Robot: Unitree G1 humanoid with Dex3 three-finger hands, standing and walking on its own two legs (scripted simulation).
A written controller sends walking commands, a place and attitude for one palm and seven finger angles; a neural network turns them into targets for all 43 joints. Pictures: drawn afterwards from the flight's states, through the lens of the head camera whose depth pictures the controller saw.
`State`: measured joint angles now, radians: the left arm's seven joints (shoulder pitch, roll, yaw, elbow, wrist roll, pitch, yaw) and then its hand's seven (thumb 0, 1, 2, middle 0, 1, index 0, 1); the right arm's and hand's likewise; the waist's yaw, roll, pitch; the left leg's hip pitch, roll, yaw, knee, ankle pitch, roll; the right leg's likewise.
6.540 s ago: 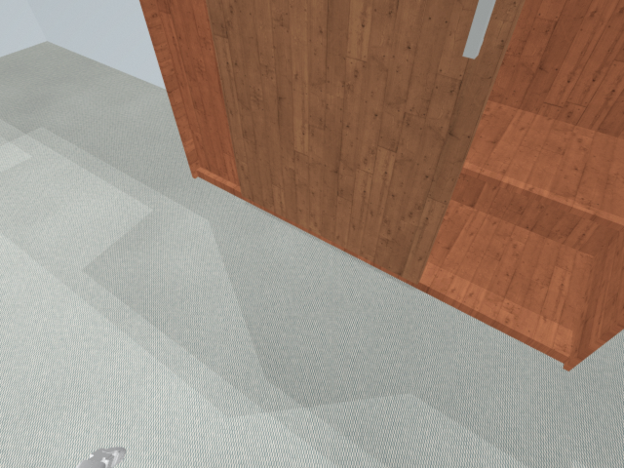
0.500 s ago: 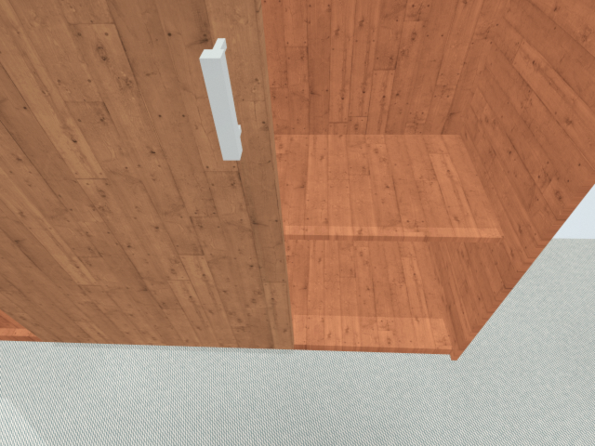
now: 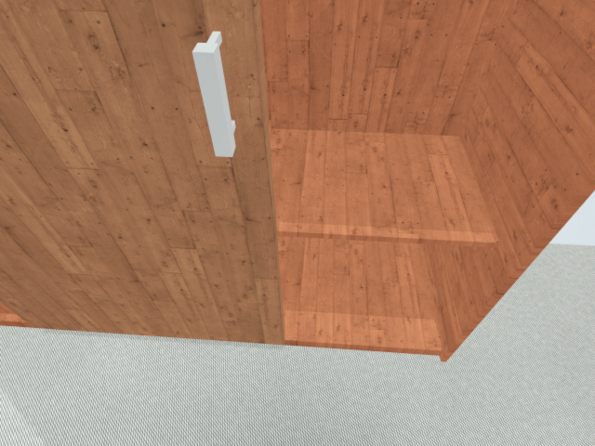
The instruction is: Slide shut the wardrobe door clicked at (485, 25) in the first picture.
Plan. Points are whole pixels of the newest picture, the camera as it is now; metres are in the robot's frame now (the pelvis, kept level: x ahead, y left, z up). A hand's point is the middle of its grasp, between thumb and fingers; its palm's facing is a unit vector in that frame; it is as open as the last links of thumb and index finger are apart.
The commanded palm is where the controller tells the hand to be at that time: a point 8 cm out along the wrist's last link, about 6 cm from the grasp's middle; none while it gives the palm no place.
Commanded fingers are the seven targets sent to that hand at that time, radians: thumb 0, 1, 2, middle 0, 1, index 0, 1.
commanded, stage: look again from close up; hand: left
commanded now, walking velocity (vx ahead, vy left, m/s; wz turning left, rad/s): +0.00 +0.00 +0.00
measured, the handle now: (220, 96) +0.51 +0.14 +0.22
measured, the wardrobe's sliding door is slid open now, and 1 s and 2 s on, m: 0.54 0.54 0.54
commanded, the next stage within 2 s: raise the hand with hooked fingers in 0.34 s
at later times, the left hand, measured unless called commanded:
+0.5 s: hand out of the picture +0.03 +0.18 -0.16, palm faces +0.15 -0.96 -0.23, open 7.3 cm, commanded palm +0.10 +0.22 -0.06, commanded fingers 0.00 0.81 0.86 -0.21 -0.36 -0.21 -0.36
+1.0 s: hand (117, 439) +0.13 +0.21 +0.02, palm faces +0.10 -0.99 -0.04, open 9.5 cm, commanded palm +0.12 +0.26 +0.04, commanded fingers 0.00 0.22 0.61 -0.25 -0.74 -0.25 -0.74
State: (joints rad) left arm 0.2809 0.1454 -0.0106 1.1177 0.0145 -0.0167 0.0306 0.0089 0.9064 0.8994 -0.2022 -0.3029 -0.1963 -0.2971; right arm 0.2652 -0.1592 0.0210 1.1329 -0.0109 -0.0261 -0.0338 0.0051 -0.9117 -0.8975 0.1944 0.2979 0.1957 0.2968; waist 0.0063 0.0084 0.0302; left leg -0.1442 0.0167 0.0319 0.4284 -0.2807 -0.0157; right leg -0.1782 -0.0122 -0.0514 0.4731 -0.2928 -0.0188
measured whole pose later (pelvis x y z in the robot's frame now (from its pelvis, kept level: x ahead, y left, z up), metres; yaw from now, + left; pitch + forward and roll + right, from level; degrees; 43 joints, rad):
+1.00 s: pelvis -0.06 +0.00 -0.05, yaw +3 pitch +4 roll -2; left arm 0.40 0.23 0.16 -0.06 -0.26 -0.32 -0.27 0.02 0.44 0.71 -0.24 -0.60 -0.23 -0.59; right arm 0.18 -0.24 0.03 0.51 0.02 -0.27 -0.05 0.01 -0.90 -0.90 0.19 0.30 0.20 0.30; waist 0.06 0.01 -0.06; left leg -0.57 0.02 -0.04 0.93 -0.43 -0.01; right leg -0.53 -0.02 -0.12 0.88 -0.41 -0.02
